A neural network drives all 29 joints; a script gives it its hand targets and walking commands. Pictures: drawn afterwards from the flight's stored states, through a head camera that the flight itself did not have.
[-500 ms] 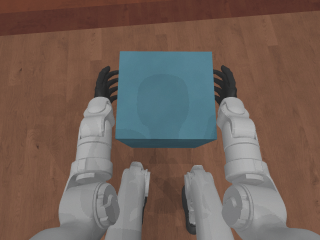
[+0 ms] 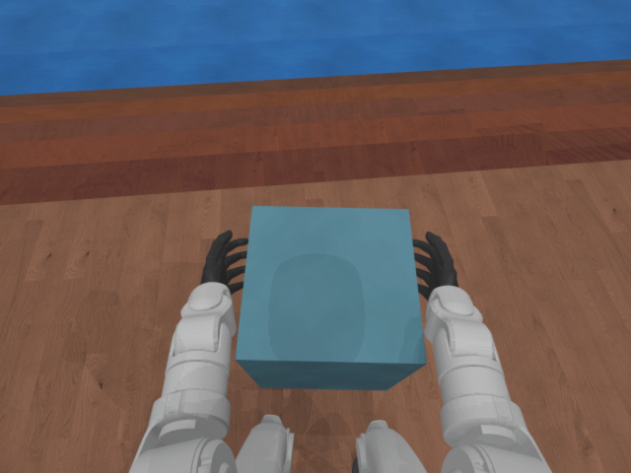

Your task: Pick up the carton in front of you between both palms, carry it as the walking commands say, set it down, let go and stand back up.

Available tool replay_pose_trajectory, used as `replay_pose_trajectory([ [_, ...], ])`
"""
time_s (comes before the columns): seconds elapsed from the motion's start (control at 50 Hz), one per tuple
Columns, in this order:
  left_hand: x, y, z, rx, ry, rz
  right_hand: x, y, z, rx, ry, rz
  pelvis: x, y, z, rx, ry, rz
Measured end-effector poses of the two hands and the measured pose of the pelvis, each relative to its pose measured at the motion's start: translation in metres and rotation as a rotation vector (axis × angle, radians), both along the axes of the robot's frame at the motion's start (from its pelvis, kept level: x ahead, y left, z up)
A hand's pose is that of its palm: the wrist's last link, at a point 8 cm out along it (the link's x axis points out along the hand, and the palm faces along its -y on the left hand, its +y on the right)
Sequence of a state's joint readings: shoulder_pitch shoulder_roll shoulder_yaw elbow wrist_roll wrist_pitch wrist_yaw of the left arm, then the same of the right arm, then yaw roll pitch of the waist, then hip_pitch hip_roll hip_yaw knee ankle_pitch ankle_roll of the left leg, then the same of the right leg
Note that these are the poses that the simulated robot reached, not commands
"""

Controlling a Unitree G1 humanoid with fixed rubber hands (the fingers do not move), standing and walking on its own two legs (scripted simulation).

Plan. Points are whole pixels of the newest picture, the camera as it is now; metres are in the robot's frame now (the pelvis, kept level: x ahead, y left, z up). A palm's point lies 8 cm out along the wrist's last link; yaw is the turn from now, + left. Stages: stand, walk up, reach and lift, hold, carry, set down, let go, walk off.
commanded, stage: reach and lift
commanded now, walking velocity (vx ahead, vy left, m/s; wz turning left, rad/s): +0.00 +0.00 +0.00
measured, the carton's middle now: (326, 308) +0.35 +0.01 -0.09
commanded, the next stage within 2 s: hold in 1.44 s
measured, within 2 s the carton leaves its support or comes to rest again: neither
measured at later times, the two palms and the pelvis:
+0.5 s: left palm (194, 265) +0.32 +0.15 +0.11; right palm (495, 267) +0.32 -0.15 +0.11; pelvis +0.02 +0.00 +0.08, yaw +0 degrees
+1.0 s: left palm (189, 260) +0.32 +0.15 +0.12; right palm (496, 262) +0.32 -0.15 +0.12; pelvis +0.02 +0.00 +0.09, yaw +0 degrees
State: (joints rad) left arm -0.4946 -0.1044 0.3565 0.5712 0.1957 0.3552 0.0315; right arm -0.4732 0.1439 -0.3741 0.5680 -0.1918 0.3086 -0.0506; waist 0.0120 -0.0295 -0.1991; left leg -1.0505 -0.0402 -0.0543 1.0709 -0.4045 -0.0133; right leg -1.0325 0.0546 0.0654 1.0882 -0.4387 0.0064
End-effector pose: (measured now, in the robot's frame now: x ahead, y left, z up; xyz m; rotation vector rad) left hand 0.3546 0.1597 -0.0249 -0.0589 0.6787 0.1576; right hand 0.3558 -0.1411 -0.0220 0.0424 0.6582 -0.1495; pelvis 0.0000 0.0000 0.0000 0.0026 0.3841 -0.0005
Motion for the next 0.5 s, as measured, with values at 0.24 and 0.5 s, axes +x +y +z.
replay_pose_trajectory([
  [0.24,-0.017,-0.007,0.072,0.005,-0.006,-0.009,-0.019,-0.006,0.072,-0.008,-0.005,0.000,0.021,-0.002,0.055,0.003,-0.198,-0.005],
  [0.5,-0.034,-0.011,0.135,0.029,-0.021,-0.022,-0.034,-0.011,0.135,-0.030,-0.018,0.027,0.024,-0.003,0.084,0.003,-0.417,0.003],
])
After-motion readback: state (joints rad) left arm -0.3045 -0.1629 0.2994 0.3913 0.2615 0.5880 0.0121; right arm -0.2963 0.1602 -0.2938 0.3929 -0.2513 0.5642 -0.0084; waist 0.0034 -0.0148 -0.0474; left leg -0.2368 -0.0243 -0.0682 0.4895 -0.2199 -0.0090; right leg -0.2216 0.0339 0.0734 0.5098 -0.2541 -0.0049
